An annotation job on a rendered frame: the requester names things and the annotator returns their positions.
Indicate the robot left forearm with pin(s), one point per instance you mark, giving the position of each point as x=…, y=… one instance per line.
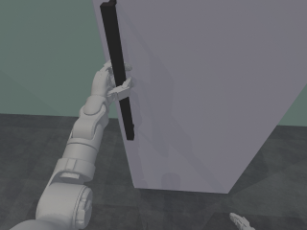
x=76, y=166

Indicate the robot left hand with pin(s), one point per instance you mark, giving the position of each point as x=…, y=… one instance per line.
x=105, y=86

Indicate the left robot upper arm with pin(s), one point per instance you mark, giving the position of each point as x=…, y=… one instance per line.
x=64, y=206

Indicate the fridge door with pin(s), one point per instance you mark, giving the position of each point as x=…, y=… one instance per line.
x=212, y=79

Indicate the handle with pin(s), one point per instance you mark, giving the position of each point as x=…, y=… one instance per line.
x=109, y=15

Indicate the robot right hand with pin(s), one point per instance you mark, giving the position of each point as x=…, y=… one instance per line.
x=240, y=222

